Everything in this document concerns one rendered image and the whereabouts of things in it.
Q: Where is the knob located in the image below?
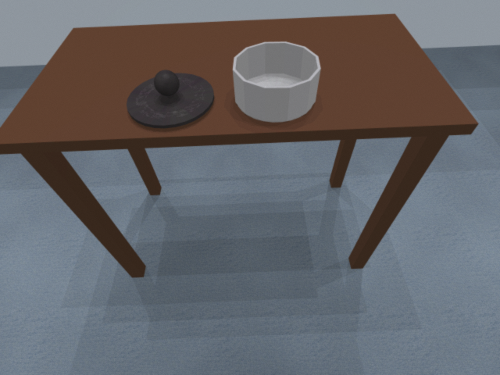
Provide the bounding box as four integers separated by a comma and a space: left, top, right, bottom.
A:
154, 70, 180, 96

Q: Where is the table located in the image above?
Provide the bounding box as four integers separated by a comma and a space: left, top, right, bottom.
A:
0, 14, 479, 277

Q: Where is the lid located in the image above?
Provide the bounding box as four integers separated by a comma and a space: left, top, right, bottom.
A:
127, 73, 214, 128

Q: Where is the pot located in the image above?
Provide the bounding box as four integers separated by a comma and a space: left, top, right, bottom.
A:
233, 41, 321, 123

